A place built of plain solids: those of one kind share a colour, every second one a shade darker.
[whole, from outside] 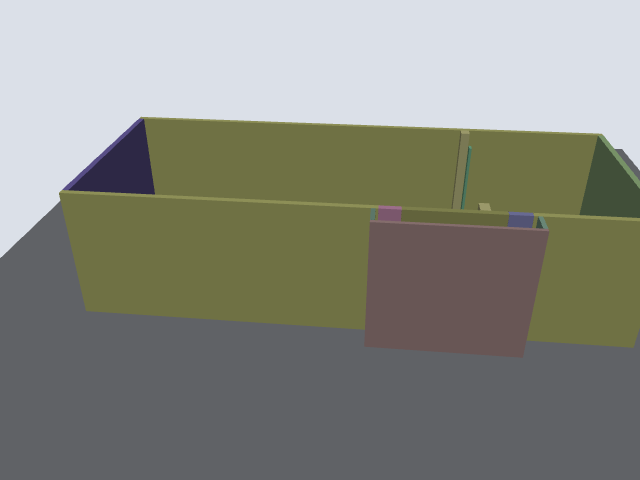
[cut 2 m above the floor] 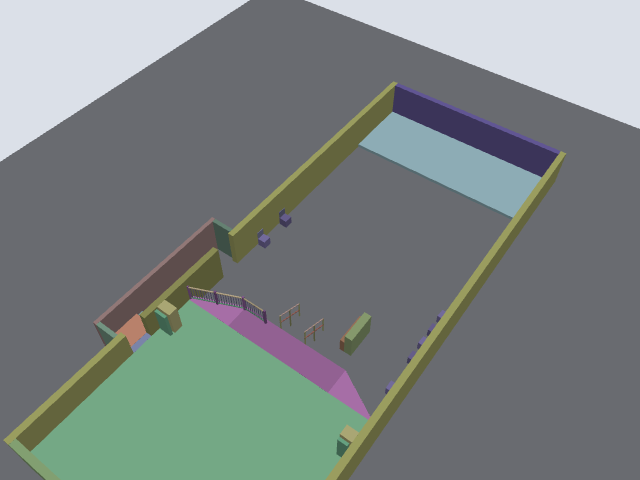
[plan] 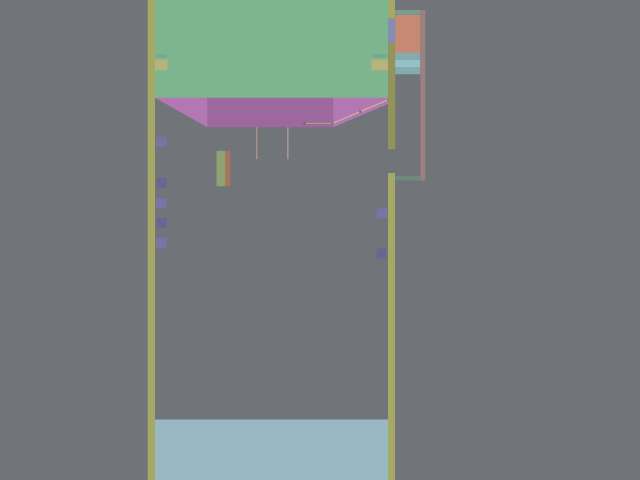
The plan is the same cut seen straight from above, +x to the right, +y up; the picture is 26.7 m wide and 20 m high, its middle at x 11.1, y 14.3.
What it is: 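A parish, school or music hall with a timber stage behind a plastered proscenium wall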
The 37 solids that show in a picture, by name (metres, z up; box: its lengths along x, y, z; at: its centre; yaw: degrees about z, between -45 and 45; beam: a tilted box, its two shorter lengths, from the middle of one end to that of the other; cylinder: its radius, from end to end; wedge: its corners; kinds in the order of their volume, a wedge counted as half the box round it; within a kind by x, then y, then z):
{
 "wall_side_1": {"box": [0.3, 26.08, 6.54], "at": [4.07, 15.98, 3.22]},
 "wall_side_2": {"box": [0.3, 14.15, 6.54], "at": [14.08, 10.02, 3.22]},
 "wall_side_3": {"box": [0.3, 4.44, 6.54], "at": [14.08, 20.3, 3.22]},
 "wall_side_4": {"box": [0.3, 5.5, 6.54], "at": [14.08, 26.27, 3.22]},
 "boards_main_1": {"box": [9.71, 8.5, 0.7], "at": [9.08, 24.47, 0.3]},
 "wall_back_1": {"box": [9.71, 0.3, 6.54], "at": [9.08, 28.87, 3.22]},
 "wall_rear_1": {"box": [9.71, 0.3, 6.54], "at": [9.08, 3.1, 3.22]},
 "wall_pass_out_1": {"box": [0.2, 7.1, 6.54], "at": [15.38, 20.33, 3.22]},
 "floor_rear_1": {"box": [9.71, 3.58, 0.22], "at": [9.08, 5.04, 0.06]},
 "boards_fore_1": {"wedge": [[4.22, 20.22, -0.05], [4.22, 20.22, -0.05], [4.22, 20.22, 0.65], [4.22, 20.22, 0.65], [6.4, 19.0, -0.05], [6.4, 19.0, 0.65], [6.4, 20.22, -0.05], [6.4, 20.22, 0.65]]},
 "boards_fore_2": {"wedge": [[6.4, 19.0, -0.05], [6.4, 19.0, 0.65], [6.4, 20.22, -0.05], [6.4, 20.22, 0.65], [11.65, 19.0, -0.05], [11.65, 19.0, 0.65], [11.65, 20.22, -0.05], [11.65, 20.22, 0.65]]},
 "boards_fore_3": {"wedge": [[11.65, 19.0, -0.05], [11.65, 19.0, 0.65], [11.65, 20.22, -0.05], [11.65, 20.22, 0.65], [13.93, 19.97, -0.05], [13.93, 19.97, 0.65], [13.93, 20.22, -0.05], [13.93, 20.22, 0.65]]},
 "wall_pros_1": {"box": [0.52, 0.45, 5.89], "at": [4.49, 21.59, 3.54]},
 "wall_pros_2": {"box": [0.7, 0.45, 5.89], "at": [13.58, 21.59, 3.54]},
 "wall_pass_end_1": {"box": [1.05, 0.2, 6.54], "at": [14.76, 16.88, 3.22]},
 "wall_pass_end_2": {"box": [1.05, 0.2, 6.54], "at": [14.76, 23.78, 3.22]},
 "wall_side_over_hall_1": {"box": [0.3, 0.98, 4.39], "at": [14.08, 17.59, 4.29]},
 "boards_pass_1": {"box": [1.05, 1.58, 0.7], "at": [14.76, 22.89, 0.3]},
 "wall_side_over_wing_1": {"box": [0.3, 1.01, 3.74], "at": [14.08, 23.02, 4.62]},
 "drape_1": {"box": [0.42, 0.14, 5.02], "at": [4.5, 21.97, 3.11]},
 "drape_2": {"box": [0.6, 0.14, 5.02], "at": [13.57, 21.97, 3.11]},
 "step_1": {"box": [1.05, 0.6, 0.21], "at": [14.76, 21.5, 0.06]},
 "step_2": {"box": [1.05, 0.6, 0.37], "at": [14.76, 21.8, 0.14]},
 "step_3": {"box": [1.05, 0.6, 0.54], "at": [14.76, 22.1, 0.22]},
 "piano_case_1": {"box": [0.36, 1.48, 1.24], "at": [6.96, 17.28, 0.62]},
 "chair_seat_1": {"box": [0.42, 0.42, 0.45], "at": [4.49, 14.18, 0.23], "yaw": -2.7},
 "chair_seat_2": {"box": [0.42, 0.42, 0.45], "at": [4.49, 15.01, 0.23], "yaw": 1.6},
 "chair_seat_3": {"box": [0.42, 0.42, 0.45], "at": [4.49, 15.83, 0.23], "yaw": -3.8},
 "chair_seat_4": {"box": [0.42, 0.42, 0.45], "at": [4.49, 16.68, 0.23], "yaw": 1.1},
 "chair_seat_5": {"box": [0.42, 0.42, 0.45], "at": [4.49, 18.4, 0.23], "yaw": 1.3},
 "chair_seat_6": {"box": [0.42, 0.42, 0.45], "at": [13.66, 13.74, 0.23], "yaw": -2.3},
 "chair_seat_7": {"box": [0.42, 0.42, 0.45], "at": [13.66, 15.4, 0.23], "yaw": 0.1},
 "piano_keys_1": {"box": [0.22, 1.48, 0.74], "at": [7.25, 17.28, 0.37]},
 "boards_sill_1": {"box": [0.3, 1.01, 0.7], "at": [14.08, 23.02, 0.3]},
 "guard_rail_top_1": {"box": [2.51, 0.06, 0.05], "at": [12.78, 19.65, 1.5], "yaw": 23.0},
 "chair_back_1": {"box": [0.04, 0.4, 0.39], "at": [13.86, 15.4, 0.65], "yaw": 0.1},
 "guard_rail_low_1": {"box": [2.51, 0.05, 0.04], "at": [12.78, 19.65, 0.74], "yaw": 23.0}
}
